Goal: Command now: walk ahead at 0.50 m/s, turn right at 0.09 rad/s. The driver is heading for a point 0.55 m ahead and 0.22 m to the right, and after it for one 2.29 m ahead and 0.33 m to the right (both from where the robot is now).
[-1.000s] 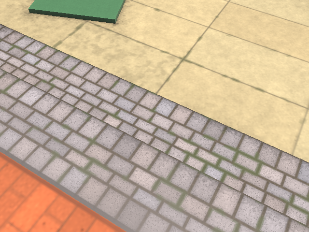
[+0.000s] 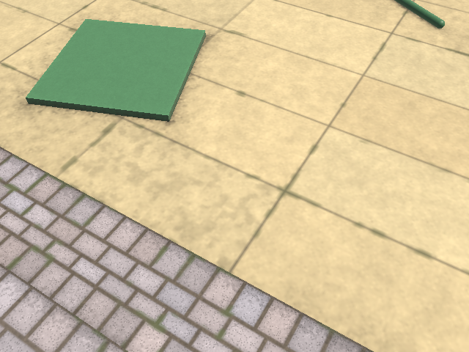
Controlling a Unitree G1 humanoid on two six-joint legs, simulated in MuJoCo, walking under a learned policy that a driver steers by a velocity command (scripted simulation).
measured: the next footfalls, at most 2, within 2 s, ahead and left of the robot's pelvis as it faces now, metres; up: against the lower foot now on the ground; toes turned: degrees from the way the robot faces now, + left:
left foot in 0.10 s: +0.21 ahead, +0.10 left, +0.00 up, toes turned +2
right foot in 0.74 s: +0.47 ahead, -0.16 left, -0.12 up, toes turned -28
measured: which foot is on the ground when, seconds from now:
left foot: up 0.00-0.08, down 0.10-0.74, up 0.76-1.00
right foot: down 0.00-0.10, up 0.12-0.72, down 0.74-1.00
